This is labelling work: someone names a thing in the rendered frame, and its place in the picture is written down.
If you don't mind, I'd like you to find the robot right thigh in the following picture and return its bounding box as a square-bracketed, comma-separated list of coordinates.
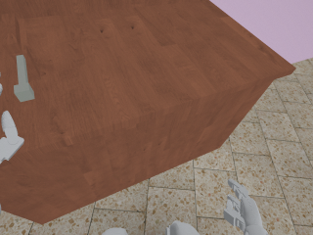
[165, 222, 200, 235]

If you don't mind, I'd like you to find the counter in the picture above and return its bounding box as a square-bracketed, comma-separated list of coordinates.
[0, 0, 296, 224]

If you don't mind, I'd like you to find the tap lever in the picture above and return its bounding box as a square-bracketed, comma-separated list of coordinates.
[14, 55, 35, 102]

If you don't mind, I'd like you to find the right robot hand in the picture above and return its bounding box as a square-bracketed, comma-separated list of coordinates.
[223, 178, 263, 233]

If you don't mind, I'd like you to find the right robot forearm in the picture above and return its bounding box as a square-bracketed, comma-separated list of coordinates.
[244, 225, 269, 235]

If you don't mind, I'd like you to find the left robot hand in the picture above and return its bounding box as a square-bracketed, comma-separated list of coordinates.
[0, 72, 24, 164]

